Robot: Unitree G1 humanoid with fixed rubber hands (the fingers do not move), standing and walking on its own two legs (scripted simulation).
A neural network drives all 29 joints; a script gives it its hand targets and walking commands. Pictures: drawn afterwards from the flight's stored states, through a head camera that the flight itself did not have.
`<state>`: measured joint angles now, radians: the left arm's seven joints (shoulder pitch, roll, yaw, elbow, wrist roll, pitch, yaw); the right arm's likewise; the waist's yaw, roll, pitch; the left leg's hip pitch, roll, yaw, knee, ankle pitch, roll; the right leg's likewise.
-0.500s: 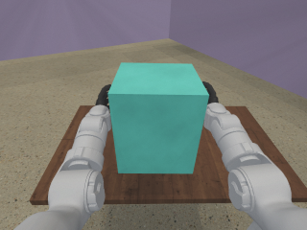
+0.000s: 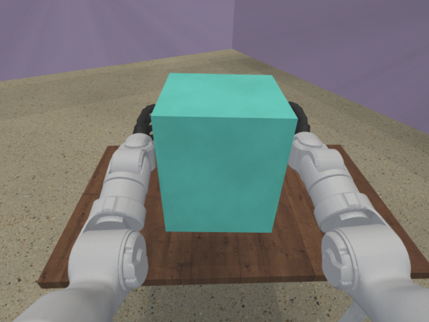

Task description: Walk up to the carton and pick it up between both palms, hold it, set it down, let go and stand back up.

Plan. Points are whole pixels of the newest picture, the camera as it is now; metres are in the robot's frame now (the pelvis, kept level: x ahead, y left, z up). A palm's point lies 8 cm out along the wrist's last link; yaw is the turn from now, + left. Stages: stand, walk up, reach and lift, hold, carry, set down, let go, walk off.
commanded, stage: reach and lift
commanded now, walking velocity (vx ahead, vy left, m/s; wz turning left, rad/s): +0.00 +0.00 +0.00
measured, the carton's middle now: (219, 151) +0.40 +0.03 +0.17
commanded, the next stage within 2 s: hold in 0.10 s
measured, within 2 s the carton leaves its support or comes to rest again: neither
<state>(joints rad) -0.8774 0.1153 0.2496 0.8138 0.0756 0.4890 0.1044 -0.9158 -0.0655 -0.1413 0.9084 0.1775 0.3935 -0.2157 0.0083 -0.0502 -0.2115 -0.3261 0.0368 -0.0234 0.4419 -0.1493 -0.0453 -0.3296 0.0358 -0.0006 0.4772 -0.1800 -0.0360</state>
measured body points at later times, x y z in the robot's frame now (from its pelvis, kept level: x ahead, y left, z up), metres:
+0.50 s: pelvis +0.00 +0.00 +0.00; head -0.07 +0.00 +0.44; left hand +0.39 +0.18 +0.21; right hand +0.40 -0.12 +0.22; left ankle +0.05 +0.15 -0.74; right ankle +0.04 -0.09 -0.74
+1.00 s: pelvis +0.00 +0.00 +0.00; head -0.07 +0.00 +0.44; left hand +0.39 +0.18 +0.22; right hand +0.40 -0.12 +0.23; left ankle +0.05 +0.15 -0.74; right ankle +0.04 -0.09 -0.74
